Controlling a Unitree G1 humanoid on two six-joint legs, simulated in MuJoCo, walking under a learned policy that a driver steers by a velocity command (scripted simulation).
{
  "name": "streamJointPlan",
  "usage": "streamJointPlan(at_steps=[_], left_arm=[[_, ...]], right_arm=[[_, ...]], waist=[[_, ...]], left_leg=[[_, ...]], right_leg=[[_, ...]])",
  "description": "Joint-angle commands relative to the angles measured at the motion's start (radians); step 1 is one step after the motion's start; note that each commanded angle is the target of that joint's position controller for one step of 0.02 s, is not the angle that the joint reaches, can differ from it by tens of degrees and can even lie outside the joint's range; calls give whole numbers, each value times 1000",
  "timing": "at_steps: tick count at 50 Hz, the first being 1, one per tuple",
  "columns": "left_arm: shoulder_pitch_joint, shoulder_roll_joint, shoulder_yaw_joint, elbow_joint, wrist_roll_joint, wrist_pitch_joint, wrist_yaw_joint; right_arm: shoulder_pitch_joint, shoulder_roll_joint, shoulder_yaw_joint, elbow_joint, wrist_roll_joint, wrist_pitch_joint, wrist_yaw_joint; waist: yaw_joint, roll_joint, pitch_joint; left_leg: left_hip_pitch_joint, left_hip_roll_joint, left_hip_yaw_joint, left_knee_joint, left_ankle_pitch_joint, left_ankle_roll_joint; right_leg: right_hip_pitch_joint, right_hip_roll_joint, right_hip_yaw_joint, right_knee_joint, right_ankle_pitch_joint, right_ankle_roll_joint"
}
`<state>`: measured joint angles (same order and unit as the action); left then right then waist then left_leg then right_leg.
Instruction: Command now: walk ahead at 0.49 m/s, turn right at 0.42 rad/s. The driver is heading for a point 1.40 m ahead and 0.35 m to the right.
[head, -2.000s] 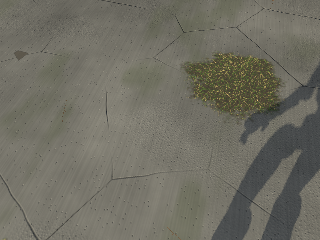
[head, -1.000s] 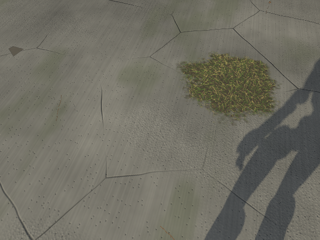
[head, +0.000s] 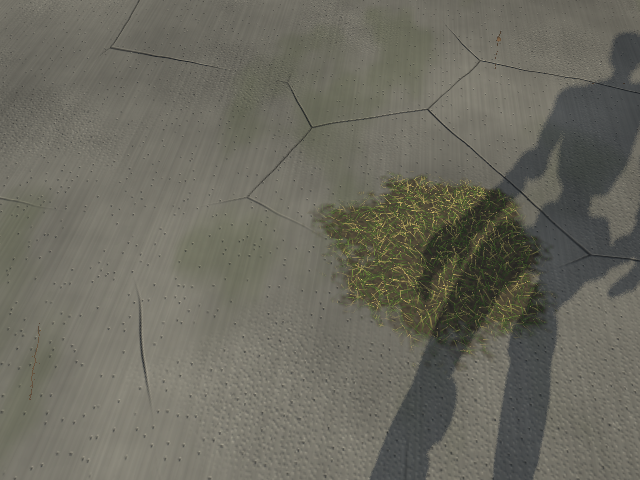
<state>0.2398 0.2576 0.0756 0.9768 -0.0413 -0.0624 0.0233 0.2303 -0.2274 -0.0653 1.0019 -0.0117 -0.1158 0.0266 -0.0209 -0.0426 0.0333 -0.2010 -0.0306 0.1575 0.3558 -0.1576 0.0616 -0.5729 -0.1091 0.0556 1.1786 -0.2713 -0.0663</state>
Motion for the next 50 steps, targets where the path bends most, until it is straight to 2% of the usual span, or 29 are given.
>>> streamJointPlan(at_steps=[1,4,7,12,15,16,17,18,19,20,21,22,23,24,27,29,33,36,39,41,42,43,44,45,46,47,48,49,50], left_arm=[[54,28,16,-42,8,23,2],[-26,31,19,-77,16,13,-13],[-137,15,7,-118,22,6,-36],[-284,2,-8,-205,19,6,-73],[-229,53,13,-233,14,11,-88],[-134,91,33,-220,10,12,-88],[24,149,65,-185,7,12,-80],[172,244,102,-152,10,21,-56],[141,330,109,-160,11,14,-51],[193,259,84,-178,29,2,-55],[159,196,68,-172,35,-9,-55],[83,152,55,-188,25,-17,-55],[3,119,45,-210,26,-19,-55],[-36,94,35,-229,34,-21,-51],[-17,117,34,-226,32,-27,-33],[27,136,37,-210,31,-29,-19],[86,135,32,-187,27,-23,-11],[132,139,31,-160,26,-24,-14],[169,143,32,-138,27,-13,-8],[158,157,36,-136,28,-3,-2],[138,167,38,-142,30,0,-1],[114,161,33,-149,32,4,-3],[96,133,17,-169,41,3,-6],[250,36,-10,-166,34,-14,-14],[235,71,-10,-155,18,-30,-20],[131,146,8,-182,0,-39,-24],[50,150,6,-205,2,-42,-22],[11,139,8,-214,19,-41,-19],[27,131,14,-212,29,-33,-16]], right_arm=[[-44,-107,-19,-46,-6,-19,-19],[-6,-126,-22,-41,-11,-12,-39],[28,-147,-25,-45,-3,-4,-52],[126,-176,-38,-30,16,30,-57],[86,-218,-51,-56,27,50,-62],[68,-232,-54,-65,29,58,-64],[42,-234,-52,-76,34,63,-63],[48,-210,-42,-99,19,54,-63],[132,-40,4,-150,-7,21,-44],[19,-118,-5,-183,41,-29,-29],[-65,-148,-14,-208,71,-50,-22],[-70,-147,-12,-200,57,-59,-27],[-63,-157,-22,-187,30,-54,-35],[-39,-168,-32,-184,23,-38,-35],[-34,-133,-29,-191,7,1,-35],[-106,-113,-21,-215,-1,9,-38],[-238,-88,-5,-245,9,1,-24],[-313,-98,-2,-270,21,-5,-11],[-346,-120,-3,-295,21,-18,7],[-303,-138,-8,-290,21,-24,14],[-241,-158,-17,-276,20,-25,13],[-111,-190,-34,-239,17,-26,9],[68,-234,-47,-204,4,-25,3],[200,-314,-71,-174,-5,-17,1],[224,-237,-51,-153,18,-9,7],[137,-186,-35,-168,32,-5,4],[52,-160,-24,-189,24,3,0],[-4,-138,-14,-196,13,5,2],[-30,-121,-6,-200,1,1,3]], waist=[[46,104,15],[31,85,31],[-3,69,51],[-51,63,87],[15,125,12],[73,144,-46],[161,134,-130],[211,27,-222],[71,-203,-295],[139,-102,-392],[143,-64,-258],[96,19,-178],[50,50,-130],[15,45,-117],[-8,39,-86],[14,21,-57],[76,-21,-27],[110,-38,8],[111,-40,22],[78,-58,4],[40,-71,-35],[-29,-62,-118],[-104,-16,-257],[-72,240,-421],[-91,306,-449],[-92,215,-261],[-69,119,-155],[-36,74,-73],[0,94,-52]], left_leg=[[-19,295,-180,-260,66,127],[42,287,-102,-262,129,117],[85,278,-19,-264,171,98],[284,328,45,-176,307,86],[327,337,89,3,773,56],[315,328,99,147,909,43],[240,294,116,358,887,11],[-10,247,116,673,559,-40],[-448,23,-16,1010,-400,-96],[-568,6,-239,1105,-432,-70],[-659,57,-247,1076,-336,-40],[-618,107,-247,986,-244,-25],[-535,139,-243,900,-197,-31],[-460,161,-251,852,-168,-39],[-414,173,-215,719,-102,-83],[-439,164,-195,584,14,-105],[-385,115,-166,285,282,-93],[-397,97,-167,194,320,-72],[-467,87,-174,144,216,-32],[-412,69,-162,126,133,-3],[-313,39,-136,119,100,17],[-126,18,-116,105,135,47],[169,136,-235,155,183,108],[582,380,-667,121,41,275],[633,427,-915,-33,-144,295],[498,394,-793,-57,-258,236],[331,357,-664,-84,-226,200],[179,318,-575,-120,-137,188],[92,286,-512,-146,-59,175]], right_leg=[[-85,-61,67,-42,113,8],[-159,-45,66,-193,260,25],[-146,-30,-14,-359,353,27],[-200,-1,-99,-503,259,-2],[-28,87,-185,-520,108,-53],[99,132,-206,-525,69,-79],[330,176,-202,-603,133,-117],[632,63,13,-642,111,-175],[922,-179,600,-749,-16,-356],[987,-231,792,-891,-67,-375],[916,-204,634,-898,21,-319],[760,-156,489,-890,123,-279],[608,-114,387,-897,224,-250],[516,-87,332,-919,289,-240],[400,-65,229,-960,431,-238],[378,-41,169,-978,471,-221],[378,10,93,-980,373,-156],[443,-31,131,-973,285,-150],[593,-96,173,-907,363,-144],[644,-113,178,-853,499,-122],[646,-99,163,-787,671,-109],[617,-52,125,-647,802,-88],[458,0,90,-406,662,-58],[64,166,25,5,155,27],[-108,194,110,132,-297,25],[-207,126,109,188,-245,16],[-198,69,65,150,-149,11],[-165,33,41,75,-90,14],[-104,0,44,16,-49,15]])
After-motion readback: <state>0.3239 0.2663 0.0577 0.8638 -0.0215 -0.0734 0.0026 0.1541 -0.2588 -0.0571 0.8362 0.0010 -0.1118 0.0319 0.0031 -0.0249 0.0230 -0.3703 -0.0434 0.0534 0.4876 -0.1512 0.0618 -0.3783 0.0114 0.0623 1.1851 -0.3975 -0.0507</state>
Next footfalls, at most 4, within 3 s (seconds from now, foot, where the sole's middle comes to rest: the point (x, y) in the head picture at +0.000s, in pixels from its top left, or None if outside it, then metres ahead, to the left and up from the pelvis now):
0.36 right None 0.36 -0.16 -0.78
0.88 left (356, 376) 0.73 -0.08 -0.78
1.40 right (484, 307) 0.91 -0.41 -0.78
1.96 left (415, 202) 1.28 -0.28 -0.78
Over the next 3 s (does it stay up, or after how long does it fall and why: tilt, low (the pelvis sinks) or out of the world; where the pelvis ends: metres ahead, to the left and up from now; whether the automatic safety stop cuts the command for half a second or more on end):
stays up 1.40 -0.37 -0.01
